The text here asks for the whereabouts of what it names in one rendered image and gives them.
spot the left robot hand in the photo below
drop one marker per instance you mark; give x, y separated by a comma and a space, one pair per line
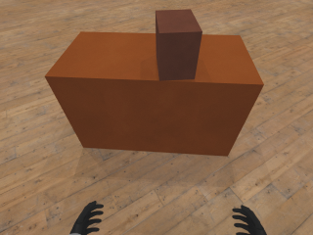
83, 221

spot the pedestal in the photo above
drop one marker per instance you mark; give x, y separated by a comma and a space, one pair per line
108, 86

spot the carton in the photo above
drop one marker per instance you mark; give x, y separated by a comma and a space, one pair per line
178, 43

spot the right robot hand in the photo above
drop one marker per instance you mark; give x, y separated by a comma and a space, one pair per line
253, 225

